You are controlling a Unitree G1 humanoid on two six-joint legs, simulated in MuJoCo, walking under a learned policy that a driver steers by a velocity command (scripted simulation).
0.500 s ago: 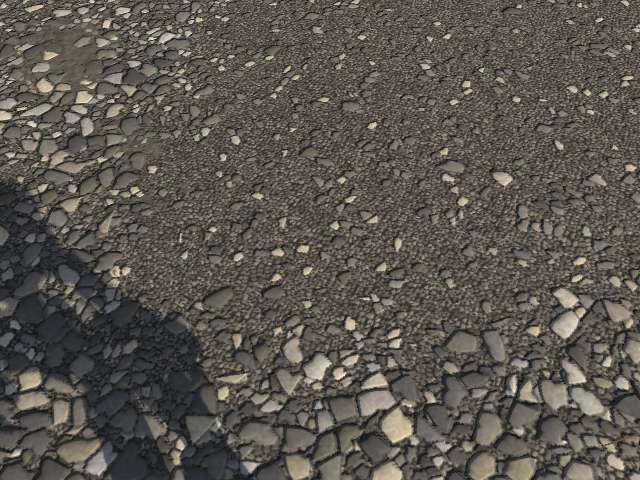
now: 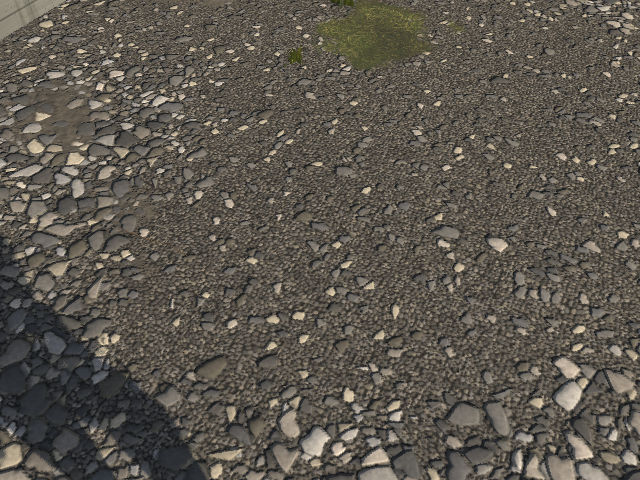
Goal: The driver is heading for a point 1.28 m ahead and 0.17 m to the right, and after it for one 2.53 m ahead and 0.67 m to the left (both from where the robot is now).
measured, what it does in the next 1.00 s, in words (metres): walks ahead: left foot, then right foot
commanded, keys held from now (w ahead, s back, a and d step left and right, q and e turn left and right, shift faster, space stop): w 1.00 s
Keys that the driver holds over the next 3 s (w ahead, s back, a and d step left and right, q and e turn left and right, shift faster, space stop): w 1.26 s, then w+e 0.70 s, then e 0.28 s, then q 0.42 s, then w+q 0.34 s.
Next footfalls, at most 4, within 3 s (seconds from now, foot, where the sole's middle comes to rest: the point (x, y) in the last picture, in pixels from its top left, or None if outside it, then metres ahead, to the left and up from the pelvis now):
0.26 left None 0.19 0.14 -0.77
0.78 right None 0.52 -0.04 -0.77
1.36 left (278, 358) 0.83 0.14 -0.77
1.92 right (364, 281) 1.07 -0.08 -0.77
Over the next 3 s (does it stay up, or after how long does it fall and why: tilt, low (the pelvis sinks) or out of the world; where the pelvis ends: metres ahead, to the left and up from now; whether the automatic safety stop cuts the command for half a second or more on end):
stays up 1.19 -0.08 0.01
